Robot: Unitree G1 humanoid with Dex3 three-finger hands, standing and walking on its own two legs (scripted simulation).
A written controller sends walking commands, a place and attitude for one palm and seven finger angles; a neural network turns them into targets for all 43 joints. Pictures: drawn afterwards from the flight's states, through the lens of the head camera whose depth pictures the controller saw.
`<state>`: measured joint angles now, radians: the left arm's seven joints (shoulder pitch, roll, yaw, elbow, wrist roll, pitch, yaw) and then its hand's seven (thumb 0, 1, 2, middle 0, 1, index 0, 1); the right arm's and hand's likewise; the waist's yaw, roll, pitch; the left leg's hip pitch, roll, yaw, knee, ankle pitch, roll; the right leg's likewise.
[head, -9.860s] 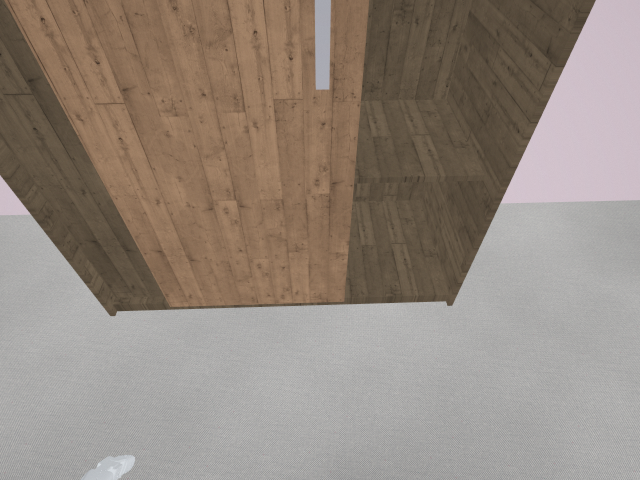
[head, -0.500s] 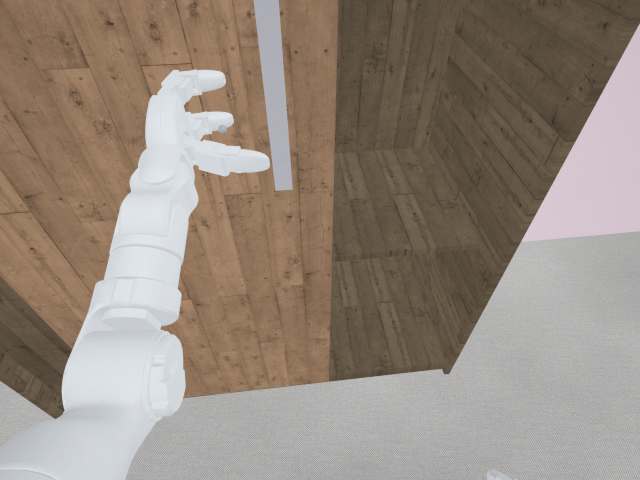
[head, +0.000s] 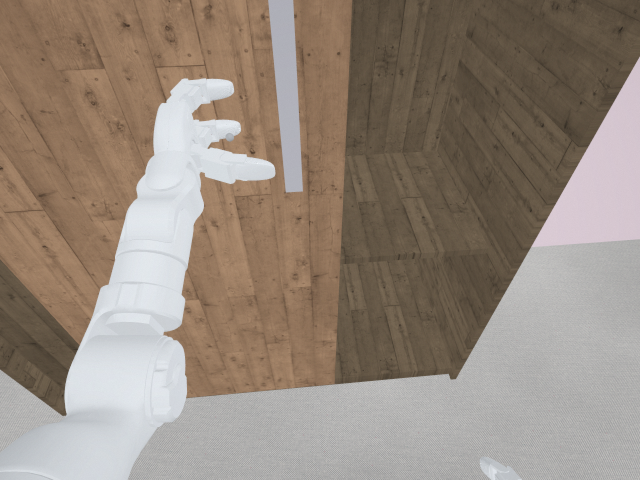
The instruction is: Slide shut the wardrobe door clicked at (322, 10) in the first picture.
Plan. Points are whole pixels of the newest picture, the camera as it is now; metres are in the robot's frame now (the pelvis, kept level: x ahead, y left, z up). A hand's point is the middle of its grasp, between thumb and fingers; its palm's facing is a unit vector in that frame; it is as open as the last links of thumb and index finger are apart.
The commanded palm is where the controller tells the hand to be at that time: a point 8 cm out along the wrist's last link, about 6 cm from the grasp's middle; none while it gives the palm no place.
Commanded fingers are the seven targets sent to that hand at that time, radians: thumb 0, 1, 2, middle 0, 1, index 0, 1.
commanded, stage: move the hooked fingers beside the handle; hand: left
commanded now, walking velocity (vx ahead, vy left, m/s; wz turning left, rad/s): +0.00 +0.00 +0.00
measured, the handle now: (287, 95) +0.52 +0.06 +0.25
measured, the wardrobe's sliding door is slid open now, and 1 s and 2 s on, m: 0.39 0.39 0.39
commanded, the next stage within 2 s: feel for the door with the fingertips in 0.66 s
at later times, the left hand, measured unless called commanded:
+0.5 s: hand (235, 135) +0.46 +0.12 +0.23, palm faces +0.13 -0.99 -0.01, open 14.0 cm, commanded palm +0.42 +0.17 +0.23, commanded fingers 0.00 -0.50 0.30 -0.30 -1.20 -0.30 -1.20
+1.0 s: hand (258, 135) +0.45 +0.09 +0.23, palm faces +0.07 -1.00 +0.01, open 14.0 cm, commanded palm +0.43 +0.14 +0.23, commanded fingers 0.00 -0.50 0.30 -0.30 -1.20 -0.30 -1.20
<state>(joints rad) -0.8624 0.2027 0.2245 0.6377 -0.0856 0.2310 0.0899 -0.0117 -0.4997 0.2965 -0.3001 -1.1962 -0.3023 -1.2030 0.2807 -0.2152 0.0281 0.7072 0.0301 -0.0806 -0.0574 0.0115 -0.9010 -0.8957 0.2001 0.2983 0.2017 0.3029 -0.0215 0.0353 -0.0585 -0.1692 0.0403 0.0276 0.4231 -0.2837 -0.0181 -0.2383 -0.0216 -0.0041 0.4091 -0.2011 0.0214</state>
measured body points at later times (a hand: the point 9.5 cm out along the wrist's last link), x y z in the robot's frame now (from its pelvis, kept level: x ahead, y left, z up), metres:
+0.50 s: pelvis +0.00 +0.00 +0.00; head +0.00 -0.01 +0.45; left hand +0.45 +0.18 +0.23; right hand +0.10 -0.25 -0.12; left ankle -0.04 +0.13 -0.74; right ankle +0.01 -0.14 -0.74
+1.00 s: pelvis +0.00 +0.00 +0.00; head -0.01 -0.01 +0.45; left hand +0.44 +0.15 +0.23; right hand +0.12 -0.24 -0.12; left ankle -0.04 +0.13 -0.74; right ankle +0.01 -0.14 -0.74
